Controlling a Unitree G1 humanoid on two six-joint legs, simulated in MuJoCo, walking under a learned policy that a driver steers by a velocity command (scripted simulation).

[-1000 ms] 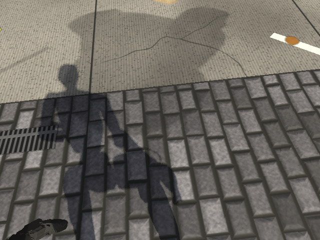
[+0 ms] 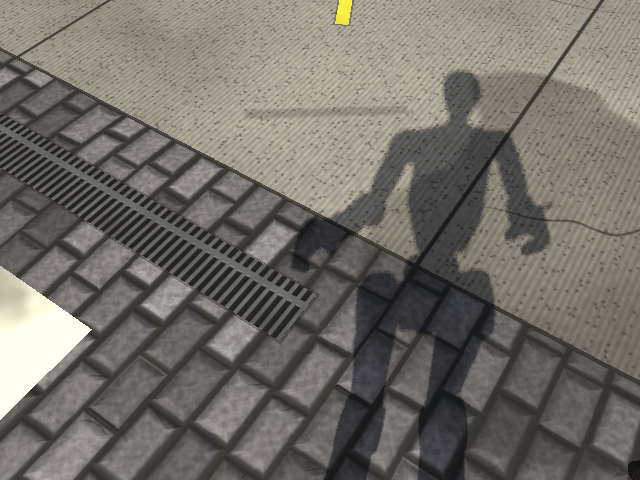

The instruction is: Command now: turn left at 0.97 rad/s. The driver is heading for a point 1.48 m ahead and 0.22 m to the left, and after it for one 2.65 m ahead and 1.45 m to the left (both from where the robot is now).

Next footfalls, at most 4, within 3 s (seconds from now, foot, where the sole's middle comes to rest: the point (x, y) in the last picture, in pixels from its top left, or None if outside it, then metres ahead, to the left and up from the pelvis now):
0.46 left None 0.01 0.14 -0.77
1.16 right None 0.38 -0.13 -0.77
1.64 left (352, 308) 0.84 -0.06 -0.77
2.02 right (395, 189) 1.22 -0.19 -0.77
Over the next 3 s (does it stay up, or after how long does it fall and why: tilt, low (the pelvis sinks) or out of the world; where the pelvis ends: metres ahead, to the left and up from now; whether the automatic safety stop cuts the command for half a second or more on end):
stays up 1.62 0.43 -0.04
